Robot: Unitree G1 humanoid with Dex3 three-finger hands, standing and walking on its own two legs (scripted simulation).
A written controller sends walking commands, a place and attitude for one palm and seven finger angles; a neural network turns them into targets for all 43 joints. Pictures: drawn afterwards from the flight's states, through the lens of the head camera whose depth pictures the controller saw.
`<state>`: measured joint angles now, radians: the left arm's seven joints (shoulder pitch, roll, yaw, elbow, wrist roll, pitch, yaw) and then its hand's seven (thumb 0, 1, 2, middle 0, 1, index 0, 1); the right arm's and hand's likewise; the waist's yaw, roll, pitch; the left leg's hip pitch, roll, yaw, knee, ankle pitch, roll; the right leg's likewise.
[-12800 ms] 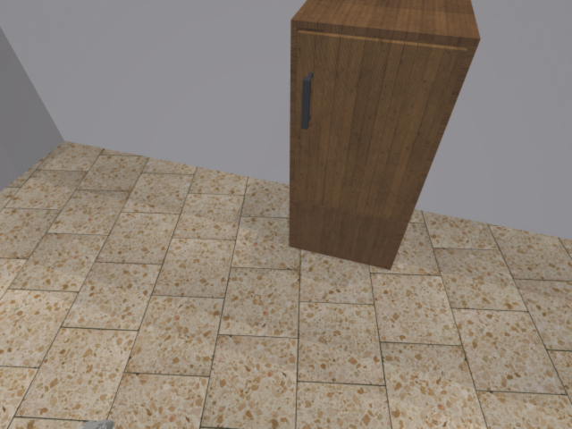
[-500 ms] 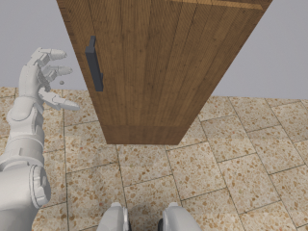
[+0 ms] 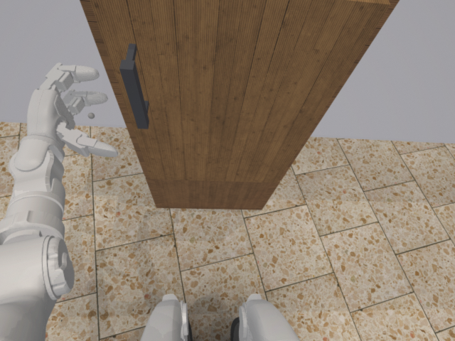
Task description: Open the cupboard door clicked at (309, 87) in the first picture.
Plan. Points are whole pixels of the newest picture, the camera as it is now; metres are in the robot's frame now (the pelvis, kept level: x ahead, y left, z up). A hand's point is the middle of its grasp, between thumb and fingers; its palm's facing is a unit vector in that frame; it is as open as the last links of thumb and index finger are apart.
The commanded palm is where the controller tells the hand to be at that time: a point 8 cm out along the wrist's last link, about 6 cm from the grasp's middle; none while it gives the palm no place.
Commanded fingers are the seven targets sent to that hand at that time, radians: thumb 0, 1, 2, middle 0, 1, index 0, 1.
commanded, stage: slide the fingers in behind the handle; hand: left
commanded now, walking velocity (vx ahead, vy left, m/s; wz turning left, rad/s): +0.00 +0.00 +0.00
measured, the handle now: (138, 90) +0.53 +0.14 +0.07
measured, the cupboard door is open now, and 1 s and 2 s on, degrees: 0 0 0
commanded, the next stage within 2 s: close the thumb around the handle in 1.44 s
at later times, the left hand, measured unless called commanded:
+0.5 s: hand (112, 114) +0.48 +0.18 +0.06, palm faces +0.01 -1.00 -0.02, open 14.2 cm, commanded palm +0.46 +0.21 +0.06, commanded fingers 0.00 -0.50 0.30 -0.30 -1.20 -0.30 -1.20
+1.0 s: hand (136, 116) +0.48 +0.14 +0.06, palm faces +0.00 -1.00 -0.03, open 14.0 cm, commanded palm +0.45 +0.18 +0.06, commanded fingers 0.00 -0.50 0.30 -0.30 -1.20 -0.30 -1.20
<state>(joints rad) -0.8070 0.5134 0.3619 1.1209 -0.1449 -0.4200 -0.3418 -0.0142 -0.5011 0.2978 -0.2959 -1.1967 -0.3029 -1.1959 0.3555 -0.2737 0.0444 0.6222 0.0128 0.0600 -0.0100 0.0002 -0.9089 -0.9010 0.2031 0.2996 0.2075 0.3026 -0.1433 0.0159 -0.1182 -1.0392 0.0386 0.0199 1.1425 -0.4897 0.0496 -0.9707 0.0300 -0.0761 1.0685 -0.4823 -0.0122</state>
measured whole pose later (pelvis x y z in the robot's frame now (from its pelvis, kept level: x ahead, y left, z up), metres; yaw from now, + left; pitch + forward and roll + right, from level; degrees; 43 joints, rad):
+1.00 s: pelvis +0.00 -0.02 +0.00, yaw +0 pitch +21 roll -2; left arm -0.77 0.35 0.28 1.08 -0.10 -0.48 -0.15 -0.01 -0.50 0.30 -0.30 -1.20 -0.30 -1.20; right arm 0.35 -0.25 0.03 0.61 0.00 0.07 0.03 0.00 -0.91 -0.90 0.20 0.30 0.21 0.30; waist -0.14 0.03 -0.13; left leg -1.00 0.04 0.03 1.12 -0.49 0.03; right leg -0.95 0.03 -0.06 1.09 -0.50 -0.03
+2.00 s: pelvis +0.00 -0.01 +0.00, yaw +0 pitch +22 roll -2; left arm -0.80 0.34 0.28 1.10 -0.09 -0.48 -0.13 0.00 0.31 0.65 -0.37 -1.30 -0.39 -1.29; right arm 0.36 -0.25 0.02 0.62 -0.01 0.07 0.03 0.00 -0.91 -0.90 0.20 0.30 0.21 0.30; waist -0.14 0.03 -0.13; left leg -1.02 0.03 0.03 1.14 -0.49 0.04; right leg -0.97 0.03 -0.06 1.09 -0.50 -0.02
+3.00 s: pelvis +0.01 -0.03 +0.01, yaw +2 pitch +15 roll +0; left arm -0.06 -0.10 -0.14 0.34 0.07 -0.39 0.53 0.03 0.76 0.80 -0.38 -1.35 -0.40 -1.35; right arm 0.19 -0.19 0.00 0.54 -0.06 0.02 0.07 0.00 -0.91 -0.90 0.20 0.30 0.20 0.30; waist -0.01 0.02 -0.16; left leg -0.84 0.02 0.02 1.07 -0.49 0.01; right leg -0.80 0.01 -0.07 1.06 -0.52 -0.04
